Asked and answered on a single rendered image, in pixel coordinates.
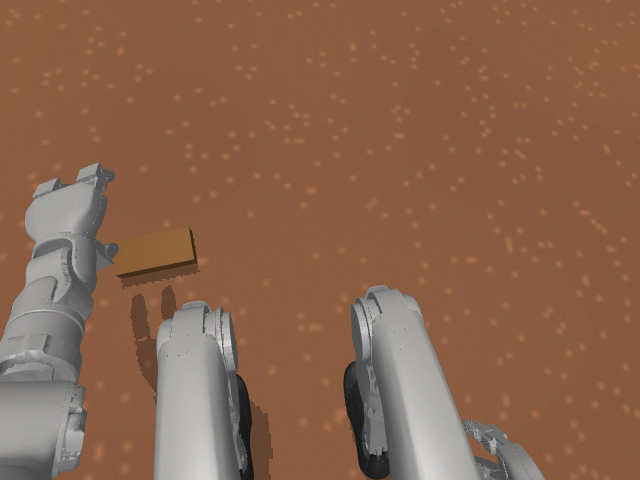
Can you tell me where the left robot hand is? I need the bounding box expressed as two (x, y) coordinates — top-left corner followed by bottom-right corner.
(25, 162), (119, 271)

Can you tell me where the left robot arm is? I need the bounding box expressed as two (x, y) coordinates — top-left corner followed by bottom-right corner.
(0, 233), (97, 480)

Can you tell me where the right robot hand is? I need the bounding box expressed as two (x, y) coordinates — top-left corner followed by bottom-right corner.
(463, 420), (546, 480)

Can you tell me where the small box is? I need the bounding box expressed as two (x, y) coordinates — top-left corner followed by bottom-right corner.
(111, 227), (197, 279)

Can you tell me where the right robot foot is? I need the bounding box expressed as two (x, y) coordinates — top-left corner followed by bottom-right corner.
(343, 361), (390, 480)

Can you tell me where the left robot foot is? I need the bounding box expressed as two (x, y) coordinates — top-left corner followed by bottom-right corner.
(236, 374), (254, 480)

